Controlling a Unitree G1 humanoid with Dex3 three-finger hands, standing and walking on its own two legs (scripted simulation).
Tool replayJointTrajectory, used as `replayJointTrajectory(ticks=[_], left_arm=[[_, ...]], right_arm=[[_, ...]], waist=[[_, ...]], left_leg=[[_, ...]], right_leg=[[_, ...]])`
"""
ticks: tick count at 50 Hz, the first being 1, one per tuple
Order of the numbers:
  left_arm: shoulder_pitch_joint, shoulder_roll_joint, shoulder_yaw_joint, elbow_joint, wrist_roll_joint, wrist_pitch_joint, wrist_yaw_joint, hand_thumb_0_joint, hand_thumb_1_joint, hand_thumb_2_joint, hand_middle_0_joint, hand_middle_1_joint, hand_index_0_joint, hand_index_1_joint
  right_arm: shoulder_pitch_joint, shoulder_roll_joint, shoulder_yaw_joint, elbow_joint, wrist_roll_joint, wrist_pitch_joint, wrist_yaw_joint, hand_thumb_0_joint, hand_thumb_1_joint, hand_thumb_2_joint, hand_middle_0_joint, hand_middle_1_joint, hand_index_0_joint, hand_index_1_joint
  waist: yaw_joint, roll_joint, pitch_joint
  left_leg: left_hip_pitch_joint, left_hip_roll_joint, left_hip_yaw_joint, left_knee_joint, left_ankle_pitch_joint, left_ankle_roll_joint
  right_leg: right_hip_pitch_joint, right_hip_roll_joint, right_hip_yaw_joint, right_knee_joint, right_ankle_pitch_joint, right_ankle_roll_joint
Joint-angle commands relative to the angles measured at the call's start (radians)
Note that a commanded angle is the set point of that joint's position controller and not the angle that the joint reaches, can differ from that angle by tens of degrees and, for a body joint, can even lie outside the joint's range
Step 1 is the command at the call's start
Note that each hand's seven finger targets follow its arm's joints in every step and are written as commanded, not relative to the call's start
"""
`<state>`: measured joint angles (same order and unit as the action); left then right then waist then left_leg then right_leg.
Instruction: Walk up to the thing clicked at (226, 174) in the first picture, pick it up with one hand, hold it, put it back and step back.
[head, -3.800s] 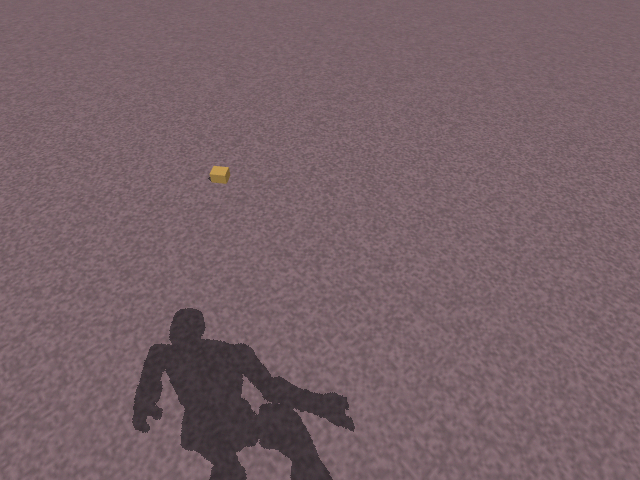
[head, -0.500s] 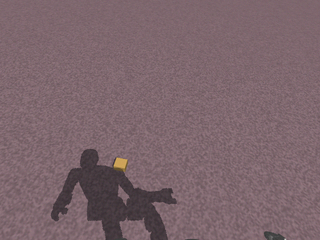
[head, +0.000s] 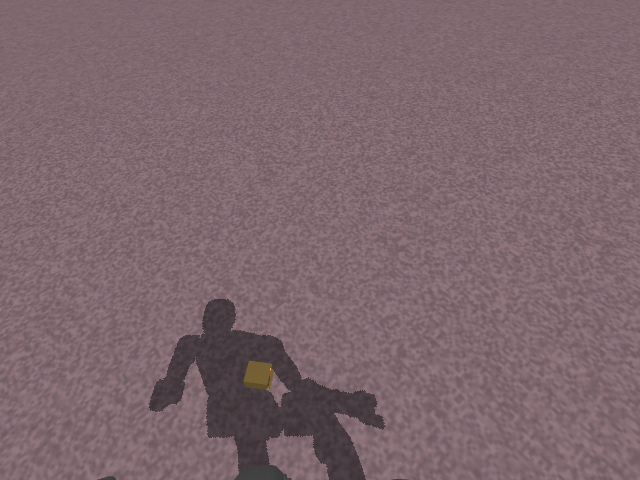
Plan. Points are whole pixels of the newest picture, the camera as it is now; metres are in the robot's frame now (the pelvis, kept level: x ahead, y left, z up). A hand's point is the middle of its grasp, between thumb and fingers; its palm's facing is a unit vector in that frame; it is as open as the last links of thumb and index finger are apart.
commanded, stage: walk up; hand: left
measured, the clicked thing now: (259, 375) +0.52 +0.23 -0.74
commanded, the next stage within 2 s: stand in 1.76 s
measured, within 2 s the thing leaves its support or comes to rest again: neither
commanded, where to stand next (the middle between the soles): +0.17 +0.03 m, yaw +0 degrees
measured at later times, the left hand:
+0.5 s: hand (123, 479) +0.16 +0.30 -0.16, palm faces -0.07 -0.92 -0.38, open 7.4 cm
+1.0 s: hand (157, 398) +0.26 +0.27 -0.14, palm faces -0.03 -0.94 -0.33, open 7.4 cm
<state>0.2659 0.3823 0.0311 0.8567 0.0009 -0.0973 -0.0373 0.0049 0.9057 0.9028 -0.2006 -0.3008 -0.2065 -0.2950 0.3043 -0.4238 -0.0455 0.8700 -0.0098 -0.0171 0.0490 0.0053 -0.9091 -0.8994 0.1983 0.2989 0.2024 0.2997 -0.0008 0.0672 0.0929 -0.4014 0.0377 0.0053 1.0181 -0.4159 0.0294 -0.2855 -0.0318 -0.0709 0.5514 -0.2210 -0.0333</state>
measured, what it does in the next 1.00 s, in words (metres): walks ahead: left foot, then right foot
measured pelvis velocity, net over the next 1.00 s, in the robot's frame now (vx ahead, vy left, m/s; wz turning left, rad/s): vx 0.14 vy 0.02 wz -0.02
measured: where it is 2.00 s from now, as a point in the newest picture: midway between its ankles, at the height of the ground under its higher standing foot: outside the picture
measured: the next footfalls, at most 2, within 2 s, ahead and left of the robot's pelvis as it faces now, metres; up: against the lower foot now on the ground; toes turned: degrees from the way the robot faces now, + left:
left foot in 0.22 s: +0.19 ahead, +0.16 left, +0.00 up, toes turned -1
right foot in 0.48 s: +0.17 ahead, -0.11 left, +0.00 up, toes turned -3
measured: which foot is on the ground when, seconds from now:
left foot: up 0.00-0.20, down 0.22-1.00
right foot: down 0.00-0.22, up 0.24-0.46, down 0.48-1.00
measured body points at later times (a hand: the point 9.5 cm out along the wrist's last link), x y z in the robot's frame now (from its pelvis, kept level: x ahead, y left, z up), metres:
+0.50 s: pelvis +0.10 +0.03 -0.01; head +0.13 +0.04 +0.44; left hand +0.16 +0.35 -0.14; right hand +0.17 -0.29 -0.12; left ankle +0.15 +0.17 -0.73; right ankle +0.13 -0.10 -0.73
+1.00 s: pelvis +0.14 +0.02 +0.01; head +0.15 +0.02 +0.46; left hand +0.27 +0.32 -0.11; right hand +0.22 -0.28 -0.12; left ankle +0.15 +0.16 -0.73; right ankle +0.13 -0.10 -0.73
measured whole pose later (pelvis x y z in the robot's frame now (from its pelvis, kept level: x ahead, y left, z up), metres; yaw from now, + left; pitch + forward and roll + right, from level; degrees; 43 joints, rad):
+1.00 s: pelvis +0.14 +0.02 +0.01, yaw -1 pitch -2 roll +0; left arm 0.02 0.36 0.00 1.10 -0.01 -0.01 -0.02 0.01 0.91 0.90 -0.20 -0.30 -0.21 -0.29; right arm 0.07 -0.36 0.01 1.13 0.00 -0.02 0.00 0.00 -0.91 -0.90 0.20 0.30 0.20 0.30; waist -0.01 0.00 0.06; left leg -0.18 0.04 0.01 0.42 -0.20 -0.03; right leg -0.16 -0.04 -0.05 0.44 -0.24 0.01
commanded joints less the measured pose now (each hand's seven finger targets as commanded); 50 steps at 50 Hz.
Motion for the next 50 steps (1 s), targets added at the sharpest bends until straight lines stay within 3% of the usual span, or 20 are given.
replayJointTrajectory(ticks=[1, 3, 7, 9, 10, 11, 12, 13, 17, 20, 23, 24, 25, 26, 27, 29, 30, 32, 37, 50], left_arm=[[0.06, 0.3, 0.092, -0.061, 0.006, -0.011, 0.02, 0.0, 0.9, 0.9, -0.2, -0.3, -0.2, -0.3], [0.038, 0.295, 0.088, -0.073, 0.014, -0.006, 0.022, 0.0, 0.9, 0.9, -0.2, -0.3, -0.2, -0.3], [0.018, 0.269, 0.063, -0.064, 0.006, 0.02, 0.032, 0.0, 0.9, 0.9, -0.2, -0.3, -0.2, -0.3], [-0.016, 0.237, 0.043, -0.063, -0.003, 0.039, 0.037, 0.0, 0.9, 0.9, -0.2, -0.3, -0.2, -0.3], [-0.004, 0.195, 0.027, -0.065, -0.009, 0.046, 0.038, 0.0, 0.9, 0.9, -0.2, -0.3, -0.2, -0.3], [0.029, 0.165, 0.019, -0.088, -0.009, 0.049, 0.032, 0.0, 0.9, 0.9, -0.2, -0.3, -0.2, -0.3], [0.047, 0.227, 0.039, -0.055, -0.005, 0.062, 0.042, 0.0, 0.9, 0.9, -0.2, -0.3, -0.2, -0.3], [0.038, 0.258, 0.046, -0.03, 0.004, 0.068, 0.049, 0.0, 0.9, 0.9, -0.2, -0.3, -0.2, -0.3], [0.094, 0.25, 0.053, 0.033, 0.008, 0.066, 0.033, 0.0, 0.9, 0.9, -0.2, -0.3, -0.2, -0.3], [0.076, 0.208, 0.053, 0.053, 0.012, 0.064, 0.029, 0.0, 0.9, 0.9, -0.2, -0.3, -0.2, -0.3], [0.085, 0.199, 0.059, 0.091, 0.017, 0.058, 0.042, 0.0, 0.9, 0.9, -0.2, -0.3, -0.2, -0.3], [0.07, 0.208, 0.06, 0.09, 0.023, 0.054, 0.047, 0.0, 0.9, 0.9, -0.2, -0.3, -0.2, -0.3], [0.031, 0.256, 0.066, 0.077, 0.032, 0.045, 0.05, 0.0, 0.9, 0.9, -0.2, -0.3, -0.2, -0.3], [-0.046, 0.318, 0.067, 0.062, 0.022, 0.043, 0.046, 0.0, 0.9, 0.9, -0.2, -0.3, -0.2, -0.3], [-0.121, 0.314, 0.058, 0.047, 0.018, 0.047, 0.041, 0.0, 0.9, 0.9, -0.2, -0.3, -0.2, -0.3], [-0.166, 0.257, 0.038, 0.054, 0.009, 0.054, 0.042, 0.0, 0.9, 0.9, -0.2, -0.3, -0.2, -0.3], [-0.164, 0.233, 0.031, 0.065, 0.006, 0.054, 0.042, 0.0, 0.9, 0.9, -0.2, -0.3, -0.2, -0.3], [-0.126, 0.217, 0.026, 0.09, -0.003, 0.059, 0.037, 0.0, 0.9, 0.9, -0.2, -0.3, -0.2, -0.3], [-0.166, 0.216, 0.022, 0.137, -0.009, 0.06, 0.042, 0.0, 0.9, 0.9, -0.2, -0.3, -0.2, -0.3], [-0.276, 0.189, 0.013, 0.213, -0.005, 0.077, 0.035, 0.0, 0.9, 0.9, -0.2, -0.3, -0.2, -0.3]], right_arm=[[0.063, -0.182, -0.064, -0.05, -0.003, -0.026, 0.009, 0.0, -0.9, -0.9, 0.2, 0.3, 0.2, 0.3], [0.029, -0.162, -0.059, -0.05, -0.008, -0.027, 0.006, 0.0, -0.9, -0.9, 0.2, 0.3, 0.2, 0.3], [-0.009, -0.125, -0.047, -0.026, -0.001, -0.041, -0.021, 0.0, -0.9, -0.9, 0.2, 0.3, 0.2, 0.3], [0.02, -0.144, -0.053, 0.004, -0.002, -0.052, -0.037, 0.0, -0.9, -0.9, 0.2, 0.3, 0.2, 0.3], [0.034, -0.192, -0.063, 0.007, -0.009, -0.056, -0.045, 0.0, -0.9, -0.9, 0.2, 0.3, 0.2, 0.3], [0.087, -0.284, -0.089, -0.005, -0.012, -0.062, -0.042, 0.0, -0.9, -0.9, 0.2, 0.3, 0.2, 0.3], [0.095, -0.353, -0.105, -0.005, 0.004, -0.06, -0.039, 0.0, -0.9, -0.9, 0.2, 0.3, 0.2, 0.3], [0.056, -0.34, -0.108, -0.008, 0.001, -0.055, -0.042, 0.0, -0.9, -0.9, 0.2, 0.3, 0.2, 0.3], [-0.07, -0.275, -0.077, -0.035, -0.007, -0.052, -0.05, 0.0, -0.9, -0.9, 0.2, 0.3, 0.2, 0.3], [-0.096, -0.242, -0.058, -0.041, -0.012, -0.046, -0.049, 0.0, -0.9, -0.9, 0.2, 0.3, 0.2, 0.3], [-0.15, -0.208, -0.034, -0.044, 0.004, -0.03, -0.048, 0.0, -0.9, -0.9, 0.2, 0.3, 0.2, 0.3], [-0.155, -0.166, -0.017, -0.042, 0.012, -0.027, -0.048, 0.0, -0.9, -0.9, 0.2, 0.3, 0.2, 0.3], [-0.133, -0.115, -0.003, -0.038, 0.021, -0.022, -0.048, 0.0, -0.9, -0.9, 0.2, 0.3, 0.2, 0.3], [-0.141, -0.117, -0.005, -0.021, 0.023, -0.015, -0.056, 0.0, -0.9, -0.9, 0.2, 0.3, 0.2, 0.3], [-0.13, -0.16, -0.02, 0.016, 0.018, -0.012, -0.06, 0.0, -0.9, -0.9, 0.2, 0.3, 0.2, 0.3], [-0.105, -0.163, -0.014, 0.062, 0.024, -0.025, -0.056, 0.0, -0.9, -0.9, 0.2, 0.3, 0.2, 0.3], [-0.106, -0.172, -0.016, 0.08, 0.024, -0.032, -0.057, 0.0, -0.9, -0.9, 0.2, 0.3, 0.2, 0.3], [-0.157, -0.205, -0.011, 0.088, 0.019, -0.042, -0.055, 0.0, -0.9, -0.9, 0.2, 0.3, 0.2, 0.3], [-0.195, -0.183, 0.005, 0.147, 0.021, -0.038, -0.059, 0.0, -0.9, -0.9, 0.2, 0.3, 0.2, 0.3], [-0.285, -0.156, 0.018, 0.221, 0.009, -0.03, -0.057, 0.0, -0.9, -0.9, 0.2, 0.3, 0.2, 0.3]], waist=[[0.015, -0.242, -0.034], [0.02, -0.249, -0.023], [0.014, -0.208, -0.087], [-0.02, -0.14, -0.115], [-0.028, -0.038, -0.132], [-0.037, 0.115, -0.168], [-0.057, 0.136, -0.162], [-0.043, 0.09, -0.107], [0.005, 0.143, -0.068], [0.001, 0.131, -0.089], [0.038, 0.085, -0.115], [0.05, 0.031, -0.111], [0.026, -0.121, -0.096], [0.001, -0.228, -0.05], [-0.016, -0.204, -0.028], [-0.041, -0.151, -0.065], [-0.036, -0.153, -0.1], [0.007, -0.125, -0.15], [0.005, -0.085, -0.173], [0.006, -0.063, -0.128]], left_leg=[[-0.117, 0.056, -0.004, -0.113, 0.072, -0.026], [-0.069, 0.058, 0.019, -0.212, 0.102, -0.035], [0.121, 0.011, 0.065, -0.382, 0.251, -0.037], [0.258, -0.021, 0.066, -0.49, 0.361, -0.018], [0.319, 0.071, -0.041, -0.531, 0.436, 0.01], [0.356, 0.249, -0.317, -0.631, 0.217, 0.092], [0.347, 0.371, -0.524, -0.716, 0.056, 0.219], [0.28, 0.374, -0.541, -0.733, -0.058, 0.243], [0.145, 0.24, -0.25, -0.68, 0.029, 0.179], [0.088, 0.203, -0.171, -0.628, 0.179, 0.157], [-0.001, 0.179, -0.112, -0.511, 0.228, 0.107], [-0.037, 0.16, -0.095, -0.471, 0.206, 0.064], [-0.07, 0.092, -0.045, -0.363, 0.147, 0.012], [-0.013, -0.006, 0.019, -0.298, -0.031, -0.013], [0.099, 0.005, 0.0, -0.269, -0.064, -0.013], [0.171, 0.023, -0.01, -0.451, 0.135, -0.006], [0.214, 0.052, -0.044, -0.486, 0.251, 0.005], [0.19, 0.111, -0.128, -0.521, 0.313, 0.037], [0.222, 0.081, -0.066, -0.534, 0.442, 0.009], [0.246, 0.088, -0.073, -0.686, 0.384, -0.011]], right_leg=[[0.064, -0.21, 0.233, -0.296, -0.098, -0.189], [0.018, -0.207, 0.19, -0.264, -0.013, -0.19], [-0.029, -0.186, 0.109, -0.067, 0.345, -0.16], [-0.094, -0.136, 0.078, 0.078, 0.276, -0.102], [-0.162, -0.081, 0.046, 0.151, 0.127, -0.055], [-0.243, 0.026, -0.004, 0.32, -0.197, -0.015], [-0.29, 0.035, 0.053, 0.457, -0.411, -0.011], [-0.31, -0.003, 0.119, 0.525, -0.388, -0.01], [-0.205, -0.054, 0.093, 0.37, -0.255, -0.004], [-0.067, -0.018, 0.053, 0.216, -0.212, 0.012], [0.106, 0.015, 0.018, 0.017, -0.049, 0.004], [0.136, -0.012, 0.068, -0.053, -0.011, -0.015], [0.104, -0.151, 0.289, -0.157, -0.023, -0.055], [-0.054, -0.279, 0.456, -0.243, -0.138, -0.137], [-0.138, -0.283, 0.439, -0.219, -0.13, -0.168], [-0.093, -0.179, 0.254, -0.128, 0.009, -0.088], [-0.068, -0.142, 0.198, -0.088, 0.086, -0.05], [0.02, -0.075, 0.138, -0.06, 0.082, -0.014], [0.114, -0.11, 0.139, -0.087, 0.246, -0.025], [0.159, -0.102, 0.116, -0.225, 0.131, 0.009]])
